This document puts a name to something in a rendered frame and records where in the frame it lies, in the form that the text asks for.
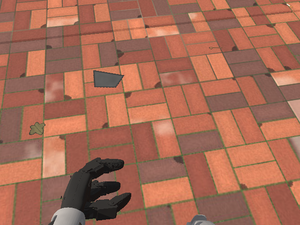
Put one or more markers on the left robot hand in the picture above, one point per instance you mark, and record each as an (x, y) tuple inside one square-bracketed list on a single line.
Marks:
[(82, 194)]

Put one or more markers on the robot right shin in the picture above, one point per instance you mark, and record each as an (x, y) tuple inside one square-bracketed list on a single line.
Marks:
[(198, 217)]

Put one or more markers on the robot left forearm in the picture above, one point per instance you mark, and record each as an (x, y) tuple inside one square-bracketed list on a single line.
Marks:
[(68, 216)]

